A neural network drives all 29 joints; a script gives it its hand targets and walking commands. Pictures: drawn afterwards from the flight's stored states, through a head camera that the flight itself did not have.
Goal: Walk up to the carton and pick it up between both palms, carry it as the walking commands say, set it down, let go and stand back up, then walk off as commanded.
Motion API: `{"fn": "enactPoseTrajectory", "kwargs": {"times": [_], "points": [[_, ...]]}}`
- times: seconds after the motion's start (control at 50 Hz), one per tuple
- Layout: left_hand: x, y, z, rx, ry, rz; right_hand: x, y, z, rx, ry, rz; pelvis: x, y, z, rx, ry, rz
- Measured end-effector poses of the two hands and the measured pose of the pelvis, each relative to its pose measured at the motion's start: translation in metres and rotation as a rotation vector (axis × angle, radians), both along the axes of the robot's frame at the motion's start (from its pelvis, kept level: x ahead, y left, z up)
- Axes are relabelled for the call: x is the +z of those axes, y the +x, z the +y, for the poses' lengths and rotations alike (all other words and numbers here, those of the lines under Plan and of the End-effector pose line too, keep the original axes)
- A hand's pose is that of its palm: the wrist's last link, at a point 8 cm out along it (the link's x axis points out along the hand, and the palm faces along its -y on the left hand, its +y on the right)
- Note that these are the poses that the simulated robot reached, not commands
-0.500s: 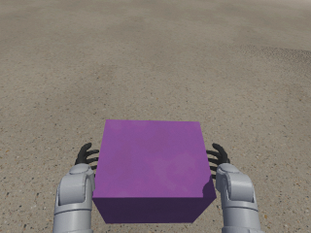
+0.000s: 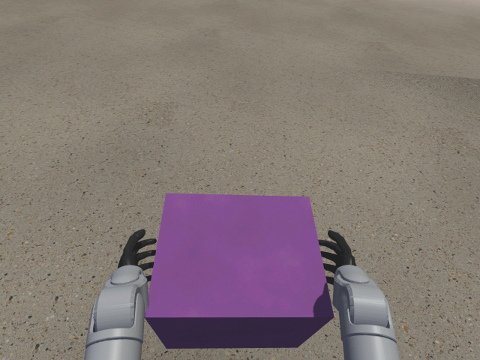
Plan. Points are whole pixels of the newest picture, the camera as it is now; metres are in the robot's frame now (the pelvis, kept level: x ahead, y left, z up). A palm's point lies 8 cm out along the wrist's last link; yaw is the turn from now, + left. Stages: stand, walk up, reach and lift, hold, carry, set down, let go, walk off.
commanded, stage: carry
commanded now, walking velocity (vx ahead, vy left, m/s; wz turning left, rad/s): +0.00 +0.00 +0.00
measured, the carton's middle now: (235, 275) +0.33 +0.00 -0.06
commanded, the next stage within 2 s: none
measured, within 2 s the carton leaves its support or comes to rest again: neither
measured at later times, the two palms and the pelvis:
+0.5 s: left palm (127, 290) +0.24 +0.18 +0.03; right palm (345, 289) +0.25 -0.17 +0.03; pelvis -0.03 +0.00 +0.00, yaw -1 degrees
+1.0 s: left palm (102, 303) +0.22 +0.21 +0.03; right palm (329, 305) +0.22 -0.14 +0.03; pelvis -0.05 +0.03 -0.01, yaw +0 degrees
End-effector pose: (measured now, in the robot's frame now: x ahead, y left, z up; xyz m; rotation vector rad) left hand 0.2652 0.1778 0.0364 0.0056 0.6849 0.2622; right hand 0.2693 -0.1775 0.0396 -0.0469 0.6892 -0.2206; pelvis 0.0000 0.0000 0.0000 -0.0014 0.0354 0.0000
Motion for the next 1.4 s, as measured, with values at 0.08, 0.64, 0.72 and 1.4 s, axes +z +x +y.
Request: {"fn": "enactPoseTrajectory", "kwargs": {"times": [0.08, 0.64, 0.72, 1.4], "points": [[-0.002, -0.004, -0.003, 0.004, 0.002, 0.003, -0.001, -0.004, -0.002, 0.000, -0.003, 0.003, 0.000, -0.004, -0.002, -0.005, -0.001, -0.001], [-0.012, -0.028, 0.009, 0.027, -0.023, 0.008, -0.011, -0.030, 0.010, -0.006, -0.002, 0.013, -0.004, -0.033, 0.010, -0.013, -0.011, 0.003], [-0.011, -0.030, 0.013, 0.028, -0.034, 0.004, -0.010, -0.034, 0.014, -0.008, -0.008, 0.009, -0.004, -0.035, 0.015, -0.014, -0.017, 0.004], [-0.014, -0.087, 0.059, 0.062, -0.005, 0.003, -0.021, -0.079, 0.060, 0.034, 0.011, 0.010, -0.018, -0.085, 0.041, 0.041, -0.028, -0.045]]}}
